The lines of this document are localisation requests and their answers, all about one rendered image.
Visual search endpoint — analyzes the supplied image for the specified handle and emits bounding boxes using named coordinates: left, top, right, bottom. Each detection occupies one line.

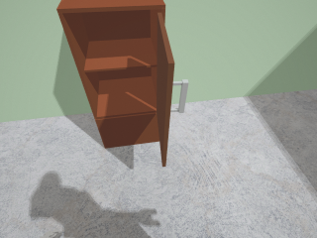
left=170, top=79, right=189, bottom=113

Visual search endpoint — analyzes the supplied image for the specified cupboard door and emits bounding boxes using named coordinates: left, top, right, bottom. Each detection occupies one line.
left=157, top=12, right=175, bottom=167

